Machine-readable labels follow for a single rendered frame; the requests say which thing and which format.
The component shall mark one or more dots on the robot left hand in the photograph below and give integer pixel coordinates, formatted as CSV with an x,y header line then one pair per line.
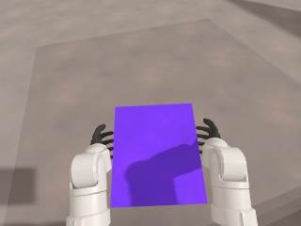
x,y
98,136

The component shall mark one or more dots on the robot right forearm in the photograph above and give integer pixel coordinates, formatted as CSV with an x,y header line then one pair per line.
x,y
230,186

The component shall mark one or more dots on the carton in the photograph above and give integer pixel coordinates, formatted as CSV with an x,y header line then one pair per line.
x,y
156,159

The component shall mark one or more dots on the robot left forearm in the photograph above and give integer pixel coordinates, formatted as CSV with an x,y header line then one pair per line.
x,y
88,184

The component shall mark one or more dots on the robot right hand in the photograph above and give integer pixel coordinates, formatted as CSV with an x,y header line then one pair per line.
x,y
211,130

